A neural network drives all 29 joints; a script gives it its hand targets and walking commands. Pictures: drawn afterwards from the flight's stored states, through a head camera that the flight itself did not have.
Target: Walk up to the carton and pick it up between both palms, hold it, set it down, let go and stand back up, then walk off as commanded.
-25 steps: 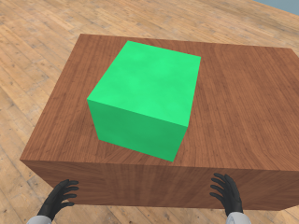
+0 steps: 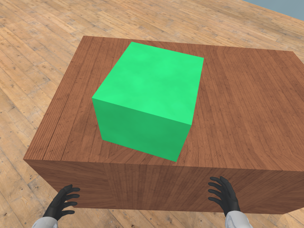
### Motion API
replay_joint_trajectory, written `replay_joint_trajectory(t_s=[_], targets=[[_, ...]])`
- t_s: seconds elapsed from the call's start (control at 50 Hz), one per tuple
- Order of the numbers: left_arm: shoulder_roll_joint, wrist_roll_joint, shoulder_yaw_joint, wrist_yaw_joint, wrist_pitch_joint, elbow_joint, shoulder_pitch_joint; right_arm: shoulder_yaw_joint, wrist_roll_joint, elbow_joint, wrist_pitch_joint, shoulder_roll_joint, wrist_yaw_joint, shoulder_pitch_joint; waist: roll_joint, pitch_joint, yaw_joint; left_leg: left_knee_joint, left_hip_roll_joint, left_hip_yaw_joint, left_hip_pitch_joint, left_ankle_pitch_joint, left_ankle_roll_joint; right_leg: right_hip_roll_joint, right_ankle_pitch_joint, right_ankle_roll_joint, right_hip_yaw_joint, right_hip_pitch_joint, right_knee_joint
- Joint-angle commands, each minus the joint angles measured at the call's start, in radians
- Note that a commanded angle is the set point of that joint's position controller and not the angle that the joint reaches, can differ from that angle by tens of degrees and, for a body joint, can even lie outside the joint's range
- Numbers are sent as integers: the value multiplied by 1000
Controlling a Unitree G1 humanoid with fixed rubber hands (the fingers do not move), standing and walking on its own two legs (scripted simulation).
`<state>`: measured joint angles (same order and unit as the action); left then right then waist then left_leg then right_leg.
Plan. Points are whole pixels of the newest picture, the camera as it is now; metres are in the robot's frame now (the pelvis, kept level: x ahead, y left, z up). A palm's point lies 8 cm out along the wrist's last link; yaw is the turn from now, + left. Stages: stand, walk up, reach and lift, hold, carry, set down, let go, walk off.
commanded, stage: let go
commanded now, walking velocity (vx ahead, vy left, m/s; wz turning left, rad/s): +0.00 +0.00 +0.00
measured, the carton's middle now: (152, 98) +0.52 -0.01 +0.00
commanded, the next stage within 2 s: stand in 0.38 s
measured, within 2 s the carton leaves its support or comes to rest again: neither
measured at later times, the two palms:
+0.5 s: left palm (57, 221) +0.15 +0.24 -0.08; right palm (239, 216) +0.16 -0.24 -0.08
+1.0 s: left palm out of the picture +0.11 +0.26 -0.10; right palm (258, 222) +0.14 -0.29 -0.07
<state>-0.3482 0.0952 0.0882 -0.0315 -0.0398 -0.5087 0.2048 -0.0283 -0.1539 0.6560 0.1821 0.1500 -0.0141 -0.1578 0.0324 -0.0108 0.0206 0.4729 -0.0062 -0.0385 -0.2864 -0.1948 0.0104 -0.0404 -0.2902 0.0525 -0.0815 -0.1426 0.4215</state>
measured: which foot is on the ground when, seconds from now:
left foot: down 0.00-1.00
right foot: down 0.00-1.00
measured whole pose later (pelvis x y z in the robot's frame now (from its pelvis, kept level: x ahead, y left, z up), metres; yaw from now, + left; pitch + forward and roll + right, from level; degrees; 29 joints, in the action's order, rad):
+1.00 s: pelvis +0.00 -0.01 +0.00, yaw +0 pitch +0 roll +0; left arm -0.35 0.00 0.07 0.00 0.03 -0.67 0.27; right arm -0.03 -0.06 0.74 0.06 0.34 0.02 -0.18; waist 0.03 -0.01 0.02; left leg 0.47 -0.01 -0.04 -0.28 -0.20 0.01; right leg -0.05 -0.30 0.06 -0.08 -0.14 0.44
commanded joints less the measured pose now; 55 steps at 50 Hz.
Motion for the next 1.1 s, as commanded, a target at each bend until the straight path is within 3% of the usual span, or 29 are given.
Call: replay_joint_trajectory(t_s=[0.0,0.02,0.04,0.12,0.32,0.34,0.36,0.38,0.42,0.46,0.48,0.5,0.58,0.6,0.64,0.7,0.72,0.76,0.8,0.82,0.9,0.92,0.96,0.98,1.02,1.04,1.08], targets=[[-40,-64,-102,21,16,78,-47,-11,146,45,26,143,32,76,-70,52,-30,-73,-41,27,439,221,-63,38,137,-15,42,-250,-142],[-28,-70,-98,28,14,83,-42,-20,146,68,33,154,38,77,-89,77,-29,-64,-41,30,438,243,-64,35,158,-12,37,-255,-133],[-28,-69,-103,26,13,80,-24,-9,135,58,37,148,38,61,-66,67,-35,-61,-35,28,442,260,-64,36,185,-16,42,-243,-137],[-16,-86,-115,33,12,114,-14,-23,138,84,49,173,44,62,-60,88,-31,-49,-39,29,452,301,-64,34,250,-24,48,-235,-126],[10,-89,-102,46,7,110,-20,-23,137,117,70,183,54,78,-27,91,-30,-44,-40,24,441,268,-49,40,276,-28,63,-259,-127],[13,-93,-99,50,6,115,-25,-29,140,144,68,190,60,81,-54,84,-28,-44,-40,22,433,270,-51,38,254,-25,57,-266,-124],[13,-93,-93,53,5,122,-31,-22,141,128,65,185,62,80,-41,92,-30,-46,-36,22,427,244,-48,43,236,-25,66,-263,-128],[-172,-147,-165,58,43,-28,36,-57,224,104,-17,361,15,-31,-158,190,-5,-43,-142,128,221,346,8,131,131,-30,117,-45,-40],[-194,-135,-148,50,70,-45,40,-61,240,85,-65,369,3,34,-96,134,18,-49,-108,98,132,209,8,143,135,-18,144,3,-76],[-191,-149,-142,49,78,-59,27,-55,233,80,-76,344,5,29,-60,113,1,-61,-112,115,114,164,9,148,105,-9,148,-24,-66],[-187,-150,-146,46,83,-60,40,-58,229,81,-77,358,10,41,-77,100,12,-57,-107,111,100,142,14,148,110,-5,153,-23,-72],[-190,-148,-147,43,89,-64,28,-52,219,82,-79,344,16,39,-36,125,2,-55,-111,117,118,139,15,151,104,-4,150,-25,-64],[-190,-147,-141,37,96,-91,25,-45,211,80,-93,356,15,63,-89,106,6,-65,-118,122,135,134,21,157,87,1,169,-51,-71],[-199,-145,-138,35,96,-98,28,-42,209,81,-96,354,19,55,-49,130,6,-56,-122,119,150,138,22,152,99,-1,162,-39,-67],[-203,-137,-133,33,98,-115,45,-47,202,84,-98,375,17,51,-78,145,7,-43,-121,133,162,182,26,155,150,-2,161,-34,-67],[-229,-135,-140,34,101,-140,53,-42,198,97,-106,393,18,15,-46,129,5,-44,-120,131,160,215,26,162,212,1,172,-20,-63],[-234,-131,-141,35,102,-144,66,-42,197,102,-109,399,17,32,-79,154,15,-43,-132,124,185,222,26,162,223,1,175,-8,-60],[-220,-134,-135,35,93,-146,40,-45,194,99,-108,407,15,14,-85,137,-12,-45,-121,116,175,238,22,165,250,4,166,-19,-60],[-233,-123,-137,35,97,-162,63,-47,194,97,-111,414,16,35,-91,135,8,-39,-125,121,185,242,26,165,250,-1,162,-30,-63],[-239,-125,-135,37,97,-177,73,-42,191,100,-113,405,17,18,-67,152,0,-34,-128,125,202,242,29,162,260,-1,162,-14,-67],[-242,-128,-138,36,92,-180,37,-43,190,102,-119,410,16,38,-83,142,-3,-39,-127,116,189,252,26,166,265,0,160,-7,-69],[-227,-125,-134,34,93,-180,37,-41,185,103,-116,404,17,14,-61,144,-12,-43,-125,125,183,262,32,163,279,1,161,2,-63],[-249,-127,-139,40,97,-194,56,-44,194,106,-116,409,16,25,-73,136,4,-34,-120,114,184,260,32,172,305,-1,165,-2,-64],[-237,-128,-134,37,96,-189,28,-40,194,112,-119,399,14,12,-62,143,-6,-53,-122,124,185,249,31,166,246,2,151,-3,-60],[-235,-123,-132,36,96,-198,41,-37,189,103,-120,404,15,19,-98,135,-4,-50,-128,123,184,240,36,171,246,2,170,-12,-64],[-235,-127,-134,34,94,-201,44,-38,193,110,-122,404,14,30,-72,132,3,-54,-133,122,193,214,36,167,210,3,165,-23,-77],[-221,-126,-126,31,94,-204,53,-41,194,114,-122,414,11,22,-98,140,6,-59,-139,140,198,205,41,165,169,3,164,-11,-88]])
